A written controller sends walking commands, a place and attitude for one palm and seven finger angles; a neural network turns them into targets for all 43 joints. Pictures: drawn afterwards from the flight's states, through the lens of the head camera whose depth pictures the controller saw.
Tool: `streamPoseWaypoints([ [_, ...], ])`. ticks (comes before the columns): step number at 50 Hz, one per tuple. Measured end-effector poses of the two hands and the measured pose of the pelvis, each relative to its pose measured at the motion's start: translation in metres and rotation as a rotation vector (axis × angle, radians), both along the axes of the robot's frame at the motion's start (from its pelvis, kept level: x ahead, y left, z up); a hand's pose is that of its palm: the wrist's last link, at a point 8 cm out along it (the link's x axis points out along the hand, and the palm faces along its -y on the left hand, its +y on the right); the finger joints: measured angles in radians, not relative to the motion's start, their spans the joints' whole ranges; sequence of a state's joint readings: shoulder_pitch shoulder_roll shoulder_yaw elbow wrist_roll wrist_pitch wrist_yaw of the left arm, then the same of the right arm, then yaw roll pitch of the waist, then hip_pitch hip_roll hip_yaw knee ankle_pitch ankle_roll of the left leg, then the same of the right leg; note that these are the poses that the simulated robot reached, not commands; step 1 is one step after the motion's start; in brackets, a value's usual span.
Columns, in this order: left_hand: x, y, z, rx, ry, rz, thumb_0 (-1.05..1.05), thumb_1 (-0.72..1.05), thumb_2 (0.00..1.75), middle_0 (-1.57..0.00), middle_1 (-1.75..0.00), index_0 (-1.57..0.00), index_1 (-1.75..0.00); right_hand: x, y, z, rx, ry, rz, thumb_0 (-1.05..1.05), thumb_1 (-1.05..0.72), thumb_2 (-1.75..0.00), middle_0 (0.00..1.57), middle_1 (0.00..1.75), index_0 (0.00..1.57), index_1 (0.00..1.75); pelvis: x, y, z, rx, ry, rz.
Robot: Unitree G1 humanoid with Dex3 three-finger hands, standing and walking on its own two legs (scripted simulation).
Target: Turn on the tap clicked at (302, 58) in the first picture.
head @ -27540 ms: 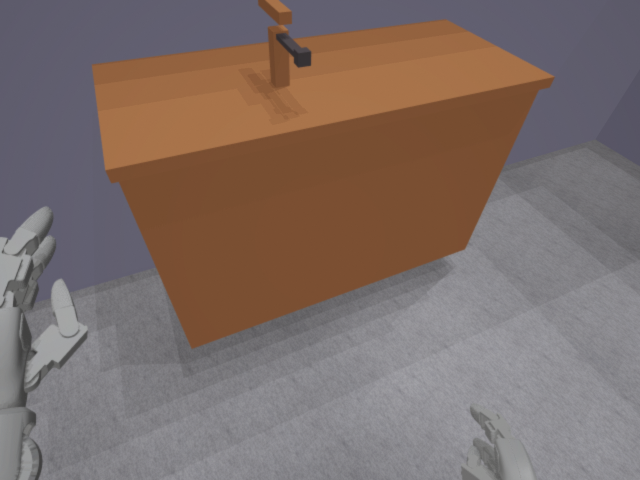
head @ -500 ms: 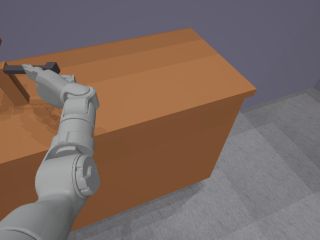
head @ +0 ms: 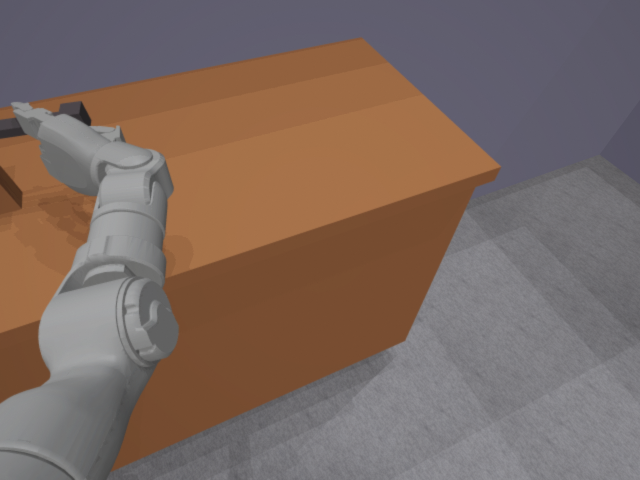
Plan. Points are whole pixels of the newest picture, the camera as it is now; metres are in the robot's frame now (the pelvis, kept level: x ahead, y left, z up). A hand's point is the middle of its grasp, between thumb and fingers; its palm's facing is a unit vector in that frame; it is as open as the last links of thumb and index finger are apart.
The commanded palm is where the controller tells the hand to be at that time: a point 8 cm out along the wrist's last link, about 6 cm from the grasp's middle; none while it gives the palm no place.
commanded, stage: lift the hand up off the lever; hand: left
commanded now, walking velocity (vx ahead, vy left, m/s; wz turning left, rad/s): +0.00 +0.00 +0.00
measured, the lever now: (75, 118) +0.53 +0.29 +0.18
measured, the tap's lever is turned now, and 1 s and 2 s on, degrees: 82 82 82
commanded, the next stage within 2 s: none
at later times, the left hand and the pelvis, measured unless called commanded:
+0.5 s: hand (95, 139) +0.48 +0.24 +0.18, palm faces +0.83 -0.54 -0.12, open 7.8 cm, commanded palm +0.43 +0.25 +0.19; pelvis +0.01 +0.01 +0.01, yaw +0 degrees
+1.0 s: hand (100, 122) +0.49 +0.24 +0.20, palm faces +0.83 -0.54 -0.13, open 7.8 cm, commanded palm +0.43 +0.25 +0.21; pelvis +0.00 +0.00 +0.01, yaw +0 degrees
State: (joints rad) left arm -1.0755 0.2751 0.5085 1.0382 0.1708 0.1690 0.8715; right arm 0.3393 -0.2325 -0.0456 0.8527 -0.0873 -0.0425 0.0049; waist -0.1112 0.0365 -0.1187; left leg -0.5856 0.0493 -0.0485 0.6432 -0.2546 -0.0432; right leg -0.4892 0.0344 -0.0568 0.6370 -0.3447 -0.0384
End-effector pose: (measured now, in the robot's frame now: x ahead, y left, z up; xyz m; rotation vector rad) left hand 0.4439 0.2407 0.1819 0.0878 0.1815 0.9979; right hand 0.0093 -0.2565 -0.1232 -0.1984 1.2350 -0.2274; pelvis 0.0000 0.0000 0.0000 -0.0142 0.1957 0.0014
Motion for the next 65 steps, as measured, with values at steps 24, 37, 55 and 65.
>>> streamPoseWaypoints([
  [24,-0.022,0.015,0.011,-0.025,-0.022,0.005,0.02,0.9,0.9,-0.15,-0.15,-0.16,-0.15,0.058,0.017,0.008,0.022,-0.138,0.064,0.0,-0.9,-0.9,0.2,0.3,0.2,0.3,0.006,0.012,0.007,0.0,-0.065,0.004],
  [37,-0.018,0.008,0.02,-0.029,-0.001,-0.002,0.02,0.9,0.9,-0.15,-0.15,-0.15,-0.15,0.057,0.015,0.007,0.018,-0.135,0.073,0.0,-0.9,-0.9,0.2,0.3,0.2,0.3,0.002,0.008,0.006,0.001,-0.054,0.011],
  [55,-0.012,0.006,0.026,-0.033,-0.001,-0.002,0.02,0.9,0.9,-0.15,-0.15,-0.15,-0.15,0.016,0.004,0.004,0.018,-0.045,0.011,0.0,-0.9,-0.9,0.2,0.3,0.2,0.3,0.006,0.003,0.009,0.002,-0.062,0.002],
  [65,-0.023,0.004,0.035,-0.056,-0.046,0.002,0.02,0.9,0.9,-0.15,-0.15,-0.15,-0.15,0.048,0.005,0.008,0.026,-0.135,0.029,0.01,-0.9,-0.9,0.2,0.3,0.2,0.3,0.009,0.002,0.011,0.007,-0.087,-0.005],
])
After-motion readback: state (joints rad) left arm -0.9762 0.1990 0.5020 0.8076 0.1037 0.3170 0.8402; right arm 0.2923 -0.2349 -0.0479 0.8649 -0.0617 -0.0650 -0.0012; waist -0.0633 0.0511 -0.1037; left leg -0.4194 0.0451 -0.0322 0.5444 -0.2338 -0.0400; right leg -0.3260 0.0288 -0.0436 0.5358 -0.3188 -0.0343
